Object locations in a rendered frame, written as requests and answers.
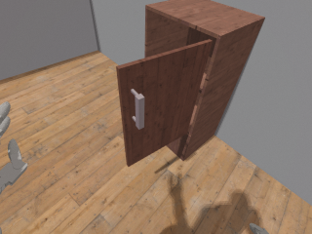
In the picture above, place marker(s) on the robot left hand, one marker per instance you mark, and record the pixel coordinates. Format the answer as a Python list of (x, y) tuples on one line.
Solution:
[(11, 172)]

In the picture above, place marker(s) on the robot right hand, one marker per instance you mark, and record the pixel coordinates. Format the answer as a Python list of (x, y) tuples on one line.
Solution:
[(257, 230)]

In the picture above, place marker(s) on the cupboard door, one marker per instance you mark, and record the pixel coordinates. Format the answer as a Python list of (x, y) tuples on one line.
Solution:
[(170, 83)]

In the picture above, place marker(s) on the handle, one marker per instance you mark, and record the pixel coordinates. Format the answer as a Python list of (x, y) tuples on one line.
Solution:
[(139, 106)]

